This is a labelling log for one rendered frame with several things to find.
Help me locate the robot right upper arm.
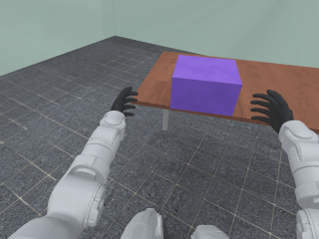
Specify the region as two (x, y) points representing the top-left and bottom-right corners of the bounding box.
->
(296, 208), (319, 239)

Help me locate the left robot forearm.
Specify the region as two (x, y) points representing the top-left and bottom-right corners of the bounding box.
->
(47, 111), (126, 213)

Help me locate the robot thigh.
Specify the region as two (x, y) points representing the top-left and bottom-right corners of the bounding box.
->
(121, 210), (162, 239)
(190, 225), (230, 239)

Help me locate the robot left upper arm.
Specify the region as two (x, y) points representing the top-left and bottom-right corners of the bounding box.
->
(7, 174), (106, 239)

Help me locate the right robot thigh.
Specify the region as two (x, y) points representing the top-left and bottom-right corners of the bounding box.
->
(190, 225), (230, 239)

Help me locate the right robot forearm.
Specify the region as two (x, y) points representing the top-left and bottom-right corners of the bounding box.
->
(278, 119), (319, 209)

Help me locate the table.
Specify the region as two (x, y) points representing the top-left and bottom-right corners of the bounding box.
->
(131, 51), (319, 137)

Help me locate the carton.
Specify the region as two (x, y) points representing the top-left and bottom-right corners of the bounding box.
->
(169, 55), (242, 117)

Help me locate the robot left hand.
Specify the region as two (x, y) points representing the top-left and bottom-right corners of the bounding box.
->
(110, 87), (138, 117)

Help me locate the left robot thigh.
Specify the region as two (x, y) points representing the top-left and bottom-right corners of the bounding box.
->
(121, 210), (162, 239)

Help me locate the robot right hand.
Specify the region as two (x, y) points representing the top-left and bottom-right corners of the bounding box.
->
(250, 89), (294, 133)

